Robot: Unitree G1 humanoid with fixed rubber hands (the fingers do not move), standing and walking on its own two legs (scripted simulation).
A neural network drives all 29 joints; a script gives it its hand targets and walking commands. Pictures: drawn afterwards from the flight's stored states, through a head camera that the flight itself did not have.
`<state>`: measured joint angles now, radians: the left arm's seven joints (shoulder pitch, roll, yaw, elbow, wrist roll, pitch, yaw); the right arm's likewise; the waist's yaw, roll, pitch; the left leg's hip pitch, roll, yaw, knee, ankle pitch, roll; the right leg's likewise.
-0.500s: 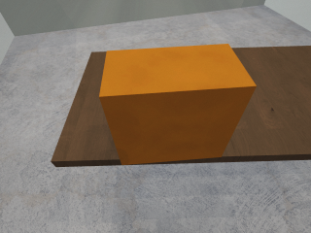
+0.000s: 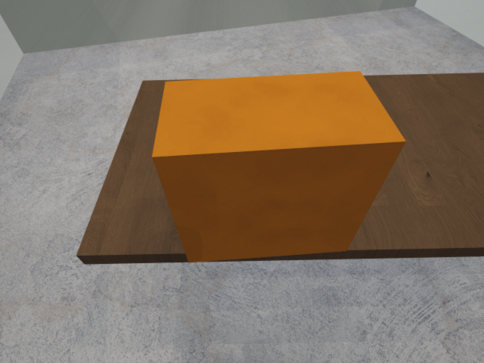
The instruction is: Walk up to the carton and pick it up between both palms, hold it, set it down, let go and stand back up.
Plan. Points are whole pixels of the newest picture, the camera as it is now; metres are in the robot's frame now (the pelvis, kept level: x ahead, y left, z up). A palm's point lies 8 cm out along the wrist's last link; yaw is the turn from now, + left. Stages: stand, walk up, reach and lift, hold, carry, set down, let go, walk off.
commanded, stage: walk up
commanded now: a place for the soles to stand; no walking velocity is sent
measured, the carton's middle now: (266, 175) +0.40 -0.04 +0.08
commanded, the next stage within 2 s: reach and lift in 0.16 s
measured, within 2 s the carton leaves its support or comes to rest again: neither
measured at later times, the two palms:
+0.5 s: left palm (125, 350) +0.17 +0.22 -0.09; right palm (388, 341) +0.17 -0.24 -0.11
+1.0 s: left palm out of the picture +0.08 +0.23 -0.05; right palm out of the picture +0.07 -0.23 -0.07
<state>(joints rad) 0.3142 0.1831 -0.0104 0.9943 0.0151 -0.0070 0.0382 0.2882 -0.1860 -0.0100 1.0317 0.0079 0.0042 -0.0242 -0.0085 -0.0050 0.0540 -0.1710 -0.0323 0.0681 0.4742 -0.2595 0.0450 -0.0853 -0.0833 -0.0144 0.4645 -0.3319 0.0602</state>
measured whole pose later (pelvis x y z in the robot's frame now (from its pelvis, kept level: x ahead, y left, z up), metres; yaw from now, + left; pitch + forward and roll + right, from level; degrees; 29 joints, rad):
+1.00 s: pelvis -0.07 -0.06 +0.00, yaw -1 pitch -4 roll +0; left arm 0.23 0.38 0.08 0.28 -0.17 0.37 -0.04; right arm 0.30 -0.02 0.02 0.28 0.05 0.20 -0.08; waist 0.02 -0.03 0.13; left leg -0.25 0.06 0.04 0.47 -0.14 -0.04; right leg -0.21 0.01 -0.04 0.53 -0.26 -0.03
